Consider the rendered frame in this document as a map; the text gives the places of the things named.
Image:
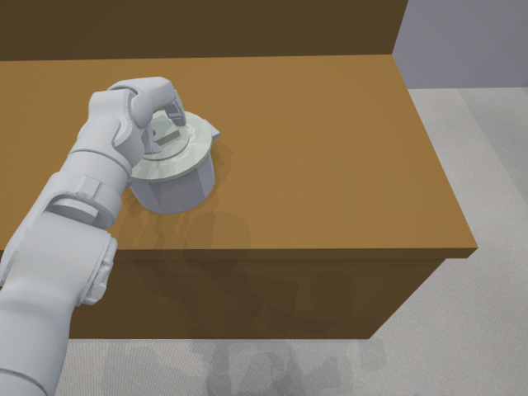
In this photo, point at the robot left hand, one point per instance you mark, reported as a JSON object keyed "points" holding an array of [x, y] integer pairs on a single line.
{"points": [[162, 95]]}

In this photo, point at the table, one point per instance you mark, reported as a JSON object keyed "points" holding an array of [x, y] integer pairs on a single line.
{"points": [[330, 206]]}

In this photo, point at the lid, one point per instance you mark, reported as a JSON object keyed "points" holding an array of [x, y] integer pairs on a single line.
{"points": [[180, 155]]}

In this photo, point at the pot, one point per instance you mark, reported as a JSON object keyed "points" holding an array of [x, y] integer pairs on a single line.
{"points": [[179, 194]]}

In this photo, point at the left robot upper arm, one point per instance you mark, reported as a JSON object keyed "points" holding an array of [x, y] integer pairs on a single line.
{"points": [[63, 263]]}

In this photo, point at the knob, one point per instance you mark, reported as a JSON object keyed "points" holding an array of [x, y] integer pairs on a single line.
{"points": [[165, 130]]}

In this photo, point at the left robot forearm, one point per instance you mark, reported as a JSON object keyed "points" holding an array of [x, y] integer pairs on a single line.
{"points": [[89, 186]]}

